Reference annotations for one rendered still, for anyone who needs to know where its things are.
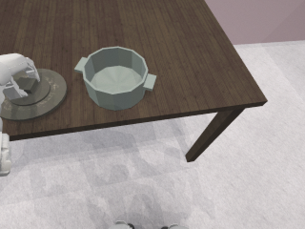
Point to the left robot forearm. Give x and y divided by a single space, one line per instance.
5 77

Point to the pot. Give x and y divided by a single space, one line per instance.
116 78

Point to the lid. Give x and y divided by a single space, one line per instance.
49 93

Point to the left robot upper arm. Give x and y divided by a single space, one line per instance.
5 155

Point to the robot left hand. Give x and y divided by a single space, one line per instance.
17 63

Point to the left robot shin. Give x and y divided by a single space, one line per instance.
121 222

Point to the table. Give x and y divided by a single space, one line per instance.
198 70

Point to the knob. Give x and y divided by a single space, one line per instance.
27 84

